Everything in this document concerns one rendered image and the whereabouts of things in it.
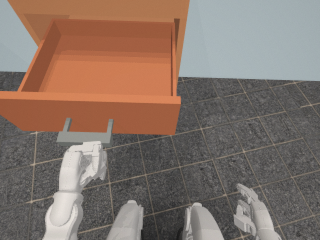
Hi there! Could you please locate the right robot hand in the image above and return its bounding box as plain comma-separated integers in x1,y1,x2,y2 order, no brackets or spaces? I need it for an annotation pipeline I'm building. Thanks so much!
233,183,275,237

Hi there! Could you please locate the cabinet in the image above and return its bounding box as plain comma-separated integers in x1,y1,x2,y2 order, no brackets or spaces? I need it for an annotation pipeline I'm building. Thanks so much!
7,0,190,88

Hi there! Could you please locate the drawer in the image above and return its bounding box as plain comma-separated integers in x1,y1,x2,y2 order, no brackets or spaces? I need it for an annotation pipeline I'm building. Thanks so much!
0,18,181,135

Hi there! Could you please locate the robot right forearm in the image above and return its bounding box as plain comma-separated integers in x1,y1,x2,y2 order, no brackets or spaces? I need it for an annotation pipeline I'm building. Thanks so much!
255,229,282,240

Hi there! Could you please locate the robot right shin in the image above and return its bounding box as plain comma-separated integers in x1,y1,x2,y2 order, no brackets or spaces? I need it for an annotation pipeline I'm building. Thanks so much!
182,202,202,240

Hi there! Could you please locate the handle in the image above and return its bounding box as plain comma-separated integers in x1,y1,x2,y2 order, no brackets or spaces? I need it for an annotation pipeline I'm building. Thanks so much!
56,117,114,148

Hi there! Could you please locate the left robot hand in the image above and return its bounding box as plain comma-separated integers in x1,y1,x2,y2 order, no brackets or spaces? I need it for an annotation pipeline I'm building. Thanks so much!
59,141,108,194

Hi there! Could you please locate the robot left forearm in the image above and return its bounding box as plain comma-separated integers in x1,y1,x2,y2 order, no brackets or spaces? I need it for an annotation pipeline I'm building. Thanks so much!
42,190,84,240

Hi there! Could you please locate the robot left thigh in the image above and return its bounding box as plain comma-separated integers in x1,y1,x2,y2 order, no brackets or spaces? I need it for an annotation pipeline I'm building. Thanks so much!
106,203,144,240

